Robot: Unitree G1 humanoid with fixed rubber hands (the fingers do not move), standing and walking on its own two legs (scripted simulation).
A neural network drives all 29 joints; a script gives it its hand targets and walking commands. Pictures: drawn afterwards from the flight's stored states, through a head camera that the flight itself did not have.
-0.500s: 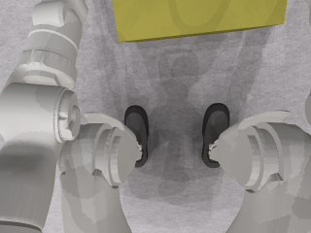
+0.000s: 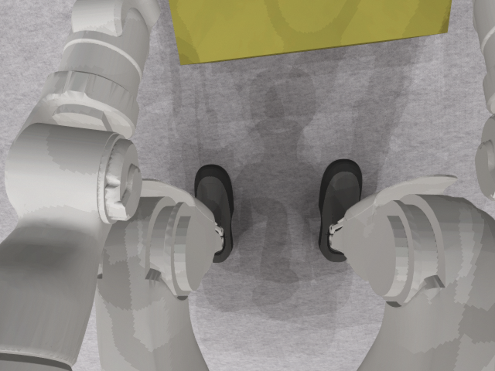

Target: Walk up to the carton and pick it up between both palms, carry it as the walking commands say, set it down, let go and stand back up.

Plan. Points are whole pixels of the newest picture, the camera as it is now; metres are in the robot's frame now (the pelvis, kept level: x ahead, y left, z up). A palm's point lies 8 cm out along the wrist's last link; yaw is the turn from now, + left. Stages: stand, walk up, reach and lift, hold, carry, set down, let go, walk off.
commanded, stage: reach and lift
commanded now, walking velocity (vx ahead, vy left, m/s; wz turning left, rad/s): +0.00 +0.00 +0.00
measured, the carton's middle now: out of the picture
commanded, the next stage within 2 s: none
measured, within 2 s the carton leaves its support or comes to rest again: leaves its support in 0.70 s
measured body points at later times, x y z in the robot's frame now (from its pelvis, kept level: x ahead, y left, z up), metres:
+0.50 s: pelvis +0.00 +0.00 -0.01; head +0.38 -0.03 +0.20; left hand +0.56 +0.15 -0.21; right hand +0.56 -0.22 -0.22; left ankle +0.11 +0.12 -0.32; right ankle +0.11 -0.12 -0.32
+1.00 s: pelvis -0.01 +0.01 +0.02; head +0.36 -0.02 +0.25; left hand +0.55 +0.14 -0.16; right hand +0.56 -0.22 -0.15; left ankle +0.11 +0.13 -0.32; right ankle +0.11 -0.12 -0.32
